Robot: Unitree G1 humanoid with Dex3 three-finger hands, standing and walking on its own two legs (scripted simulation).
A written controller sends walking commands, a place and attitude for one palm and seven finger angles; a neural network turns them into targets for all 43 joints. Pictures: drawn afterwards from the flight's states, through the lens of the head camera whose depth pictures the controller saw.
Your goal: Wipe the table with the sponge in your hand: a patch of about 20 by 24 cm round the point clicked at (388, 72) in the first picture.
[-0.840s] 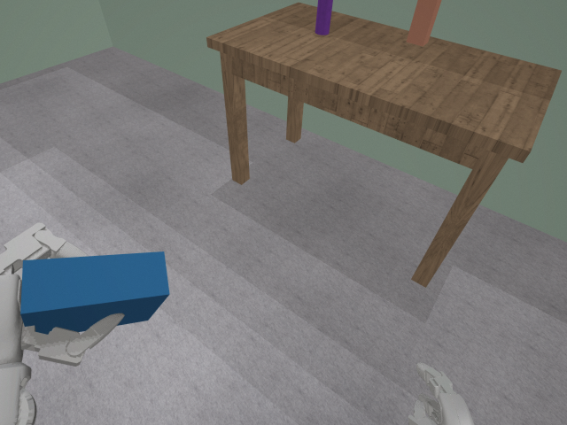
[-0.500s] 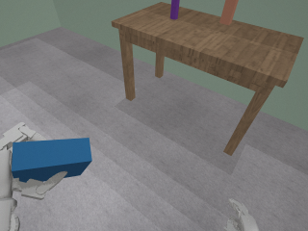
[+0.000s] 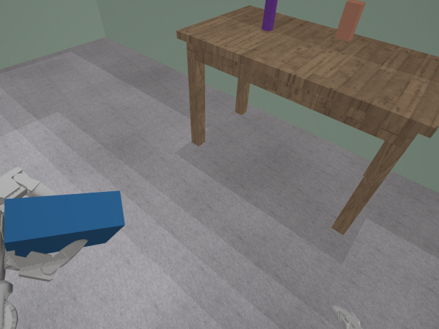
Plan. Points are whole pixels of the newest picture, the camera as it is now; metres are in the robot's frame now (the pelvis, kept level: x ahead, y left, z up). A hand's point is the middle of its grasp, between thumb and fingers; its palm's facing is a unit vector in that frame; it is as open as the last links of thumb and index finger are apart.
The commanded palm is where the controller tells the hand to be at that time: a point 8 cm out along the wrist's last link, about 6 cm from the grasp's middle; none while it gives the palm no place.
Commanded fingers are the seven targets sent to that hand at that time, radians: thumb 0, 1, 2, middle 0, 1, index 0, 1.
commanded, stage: walk to a spot facing it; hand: left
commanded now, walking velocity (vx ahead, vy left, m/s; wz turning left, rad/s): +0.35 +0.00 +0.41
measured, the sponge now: (81, 223) +0.23 +0.21 +0.15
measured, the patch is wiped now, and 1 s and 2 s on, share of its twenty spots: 0.00 0.00 0.00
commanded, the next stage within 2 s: none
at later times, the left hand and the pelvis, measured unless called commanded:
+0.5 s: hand (54, 173) +0.29 +0.27 +0.17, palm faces +0.56 -0.69 -0.45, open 9.2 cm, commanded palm +0.24 +0.30 +0.20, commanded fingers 0.00 0.10 1.30 -1.20 -1.60 -1.20 -1.60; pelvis +0.13 +0.00 -0.01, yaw +10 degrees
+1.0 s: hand (80, 135) +0.38 +0.27 +0.17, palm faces +0.68 -0.59 -0.43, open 9.2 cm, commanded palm +0.32 +0.29 +0.20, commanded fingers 0.00 0.10 1.30 -1.20 -1.60 -1.20 -1.60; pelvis +0.27 -0.03 +0.02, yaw +22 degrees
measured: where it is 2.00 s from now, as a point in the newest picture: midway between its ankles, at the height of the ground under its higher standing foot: (206, 273)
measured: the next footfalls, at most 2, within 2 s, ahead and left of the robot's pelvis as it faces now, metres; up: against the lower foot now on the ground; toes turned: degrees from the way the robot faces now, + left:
left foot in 0.50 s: +0.24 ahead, +0.13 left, +0.00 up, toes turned +19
right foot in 0.78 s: +0.31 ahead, -0.14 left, +0.00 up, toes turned +6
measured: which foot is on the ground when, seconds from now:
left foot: down 0.00-0.24, up 0.26-0.48, down 0.50-0.78, up 0.80-1.00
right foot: down 0.00-0.48, up 0.50-0.76, down 0.78-1.00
